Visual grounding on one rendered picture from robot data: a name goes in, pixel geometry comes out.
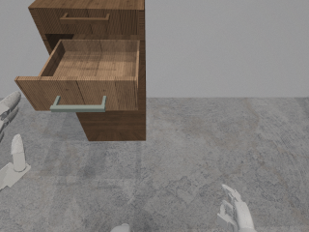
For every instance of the drawer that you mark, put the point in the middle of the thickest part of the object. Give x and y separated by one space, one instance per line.
81 72

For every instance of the robot right hand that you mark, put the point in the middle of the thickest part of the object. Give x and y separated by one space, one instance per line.
234 217

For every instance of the handle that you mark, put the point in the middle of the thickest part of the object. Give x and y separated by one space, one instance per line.
85 20
56 107

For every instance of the robot left hand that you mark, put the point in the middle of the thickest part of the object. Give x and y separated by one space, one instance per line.
12 172

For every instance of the cabinet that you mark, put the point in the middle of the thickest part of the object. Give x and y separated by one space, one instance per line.
127 22

